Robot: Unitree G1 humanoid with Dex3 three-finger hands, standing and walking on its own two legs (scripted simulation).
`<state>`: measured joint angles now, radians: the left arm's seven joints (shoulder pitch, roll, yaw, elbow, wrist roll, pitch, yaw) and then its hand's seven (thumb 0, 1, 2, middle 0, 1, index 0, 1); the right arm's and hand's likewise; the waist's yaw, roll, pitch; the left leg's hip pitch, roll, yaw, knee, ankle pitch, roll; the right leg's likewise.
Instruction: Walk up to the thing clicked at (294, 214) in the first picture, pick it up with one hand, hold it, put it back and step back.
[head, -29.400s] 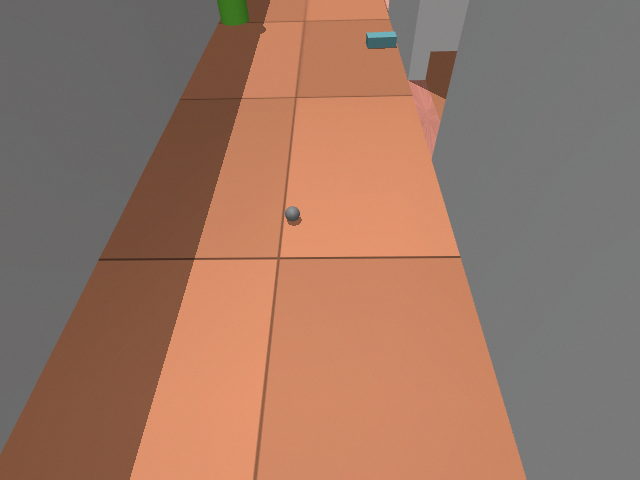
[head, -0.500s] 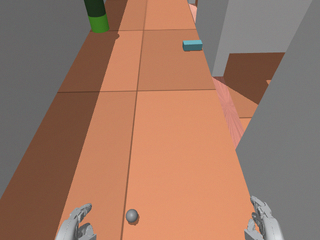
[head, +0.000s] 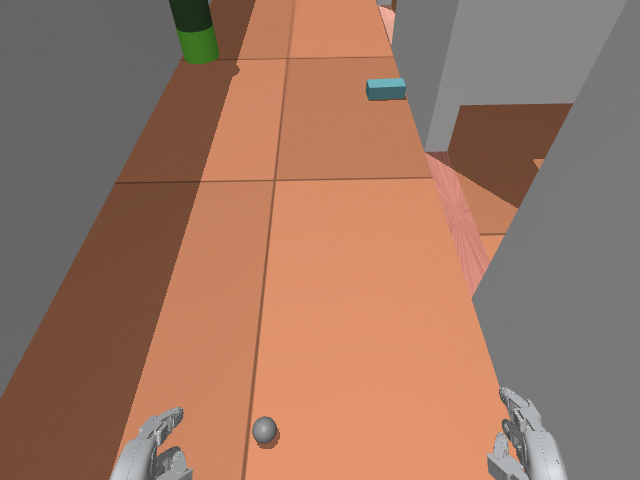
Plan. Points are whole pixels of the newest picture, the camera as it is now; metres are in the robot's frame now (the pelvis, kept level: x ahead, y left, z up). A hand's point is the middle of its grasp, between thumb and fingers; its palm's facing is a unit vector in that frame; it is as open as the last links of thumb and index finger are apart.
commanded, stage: home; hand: left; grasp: from above
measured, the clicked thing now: (264, 429) +0.38 +0.19 -0.68
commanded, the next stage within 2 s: stand in 0.78 s
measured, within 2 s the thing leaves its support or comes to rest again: neither
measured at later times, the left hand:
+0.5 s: hand (188, 468) +0.17 +0.18 -0.05, palm faces +0.05 -0.98 -0.21, open 7.4 cm
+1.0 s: hand out of the picture +0.16 +0.21 -0.08, palm faces +0.02 -0.95 -0.31, open 7.4 cm
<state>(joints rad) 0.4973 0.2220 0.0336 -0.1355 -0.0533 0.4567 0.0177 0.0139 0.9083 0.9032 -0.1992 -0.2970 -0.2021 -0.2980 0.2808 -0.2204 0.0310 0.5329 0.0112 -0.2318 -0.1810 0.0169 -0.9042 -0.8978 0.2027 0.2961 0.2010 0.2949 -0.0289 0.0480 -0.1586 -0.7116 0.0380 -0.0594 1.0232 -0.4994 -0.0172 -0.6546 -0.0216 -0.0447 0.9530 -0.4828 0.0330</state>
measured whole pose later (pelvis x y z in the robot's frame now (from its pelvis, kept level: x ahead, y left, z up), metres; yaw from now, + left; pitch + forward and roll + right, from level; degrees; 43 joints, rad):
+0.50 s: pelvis +0.01 +0.00 +0.00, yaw +0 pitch +11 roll -3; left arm 0.50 0.23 0.03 -0.14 -0.05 0.46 0.02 0.01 0.91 0.90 -0.20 -0.30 -0.20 -0.30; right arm 0.28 -0.22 0.02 0.53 0.01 -0.22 -0.18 0.02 -0.90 -0.90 0.20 0.30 0.20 0.29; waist -0.03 0.05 -0.16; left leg -0.70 0.04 -0.06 1.03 -0.52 -0.02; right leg -0.65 -0.02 -0.04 0.95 -0.50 0.03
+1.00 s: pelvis +0.00 +0.00 +0.01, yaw +0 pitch +4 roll -1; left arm 0.26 0.27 0.01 0.34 0.04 0.16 0.04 0.01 0.91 0.90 -0.20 -0.30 -0.21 -0.30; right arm 0.18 -0.27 0.01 0.73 -0.08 -0.09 -0.06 0.01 -0.90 -0.90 0.20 0.30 0.20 0.29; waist 0.03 0.00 -0.01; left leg -0.54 0.01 -0.03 0.91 -0.45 -0.01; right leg -0.51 -0.05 -0.02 0.90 -0.46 0.03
